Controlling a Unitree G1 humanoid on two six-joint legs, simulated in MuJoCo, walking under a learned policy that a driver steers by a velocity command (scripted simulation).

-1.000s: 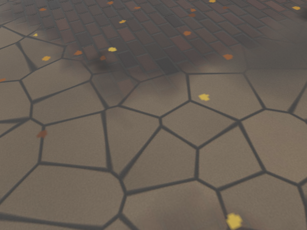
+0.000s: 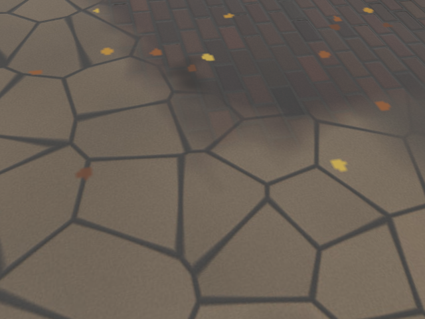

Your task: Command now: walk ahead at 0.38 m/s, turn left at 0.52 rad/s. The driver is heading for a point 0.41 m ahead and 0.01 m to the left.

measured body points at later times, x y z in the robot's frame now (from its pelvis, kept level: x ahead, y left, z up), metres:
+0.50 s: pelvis +0.26 +0.01 +0.01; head +0.30 +0.02 +0.45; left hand +0.42 +0.29 -0.08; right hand +0.31 -0.27 -0.12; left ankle +0.05 +0.09 -0.62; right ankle +0.38 -0.07 -0.72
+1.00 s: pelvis +0.37 +0.06 +0.02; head +0.38 +0.07 +0.47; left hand +0.40 +0.34 -0.12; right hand +0.57 -0.15 -0.09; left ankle +0.36 +0.18 -0.72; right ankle +0.38 -0.07 -0.72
